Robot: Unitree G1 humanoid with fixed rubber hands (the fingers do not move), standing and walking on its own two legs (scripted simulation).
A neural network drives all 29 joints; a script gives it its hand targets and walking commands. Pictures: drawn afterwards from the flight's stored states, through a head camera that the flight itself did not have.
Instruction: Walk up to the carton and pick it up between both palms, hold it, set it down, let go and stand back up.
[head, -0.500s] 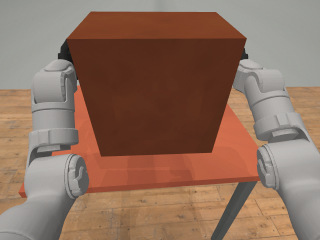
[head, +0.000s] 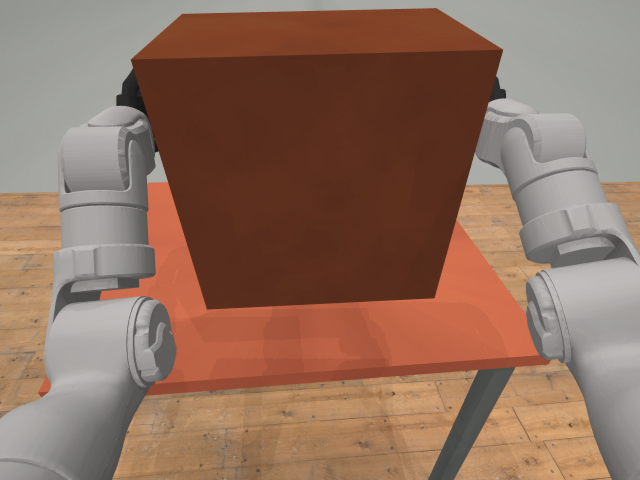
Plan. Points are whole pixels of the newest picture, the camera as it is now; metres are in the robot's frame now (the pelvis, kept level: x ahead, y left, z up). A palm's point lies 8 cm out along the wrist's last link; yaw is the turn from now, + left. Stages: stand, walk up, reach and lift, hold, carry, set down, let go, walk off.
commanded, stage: hold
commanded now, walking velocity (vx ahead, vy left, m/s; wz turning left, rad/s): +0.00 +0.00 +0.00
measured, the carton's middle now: (316, 165) +0.38 +0.00 +0.28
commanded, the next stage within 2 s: none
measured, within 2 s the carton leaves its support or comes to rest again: neither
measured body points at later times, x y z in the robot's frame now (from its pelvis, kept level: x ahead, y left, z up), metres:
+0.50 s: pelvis +0.00 -0.01 +0.00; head -0.09 +0.01 +0.44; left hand +0.38 +0.20 +0.34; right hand +0.39 -0.18 +0.34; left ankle +0.01 +0.12 -0.75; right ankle +0.01 -0.11 -0.75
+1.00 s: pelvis +0.00 +0.00 +0.00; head -0.09 +0.01 +0.44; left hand +0.38 +0.19 +0.33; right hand +0.38 -0.19 +0.34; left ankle +0.01 +0.12 -0.75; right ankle +0.01 -0.11 -0.75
